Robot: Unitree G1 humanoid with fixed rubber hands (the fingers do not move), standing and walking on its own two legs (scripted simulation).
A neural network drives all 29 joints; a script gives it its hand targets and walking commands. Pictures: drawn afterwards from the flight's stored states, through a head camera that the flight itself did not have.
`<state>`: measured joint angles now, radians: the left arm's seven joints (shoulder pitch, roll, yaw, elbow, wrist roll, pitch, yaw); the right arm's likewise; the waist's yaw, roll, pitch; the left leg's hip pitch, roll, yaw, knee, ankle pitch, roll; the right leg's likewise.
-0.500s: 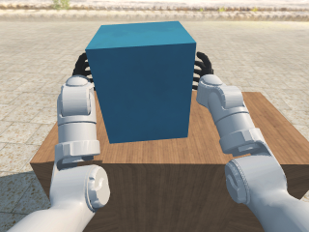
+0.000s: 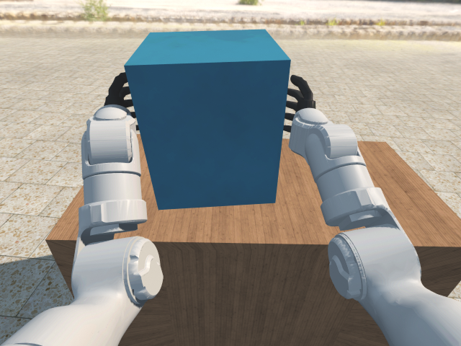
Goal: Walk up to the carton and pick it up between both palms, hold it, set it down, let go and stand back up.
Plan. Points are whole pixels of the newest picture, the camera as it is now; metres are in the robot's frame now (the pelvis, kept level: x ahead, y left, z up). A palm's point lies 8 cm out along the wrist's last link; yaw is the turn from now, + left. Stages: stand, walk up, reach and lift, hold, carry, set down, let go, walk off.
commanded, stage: set down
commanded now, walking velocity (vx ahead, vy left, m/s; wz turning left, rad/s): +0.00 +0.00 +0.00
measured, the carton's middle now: (212, 117) +0.42 +0.01 +0.26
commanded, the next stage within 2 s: none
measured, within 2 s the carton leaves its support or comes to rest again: neither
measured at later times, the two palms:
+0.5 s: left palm (122, 126) +0.39 +0.16 +0.26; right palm (292, 140) +0.38 -0.13 +0.24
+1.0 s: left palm (147, 139) +0.40 +0.13 +0.23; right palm (305, 151) +0.38 -0.16 +0.21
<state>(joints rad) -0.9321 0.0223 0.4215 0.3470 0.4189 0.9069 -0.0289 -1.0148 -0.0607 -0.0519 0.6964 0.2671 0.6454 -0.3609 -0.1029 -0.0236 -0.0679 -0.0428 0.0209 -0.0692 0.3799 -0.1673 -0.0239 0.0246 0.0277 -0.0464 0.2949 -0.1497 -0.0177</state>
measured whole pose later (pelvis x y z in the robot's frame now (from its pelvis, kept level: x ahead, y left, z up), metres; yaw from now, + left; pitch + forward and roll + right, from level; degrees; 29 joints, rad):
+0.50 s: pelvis +0.01 +0.00 +0.00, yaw +1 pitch -13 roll -1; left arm -0.91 0.01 0.41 0.41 0.47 0.67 -0.11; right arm -0.90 0.04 -0.27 0.83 0.06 0.23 -0.22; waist -0.11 -0.10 0.05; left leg 0.06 0.00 -0.08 0.35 -0.17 -0.01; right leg 0.13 0.01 -0.07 0.27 -0.17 -0.01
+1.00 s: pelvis +0.01 +0.00 +0.00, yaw +0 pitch -12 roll -1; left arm -0.84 -0.06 0.37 0.40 0.43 0.63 0.01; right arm -0.83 0.01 -0.21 0.78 0.06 0.16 -0.23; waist -0.11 -0.07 0.07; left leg 0.02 0.01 -0.05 0.35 -0.18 -0.01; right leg 0.08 0.01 -0.05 0.29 -0.17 -0.01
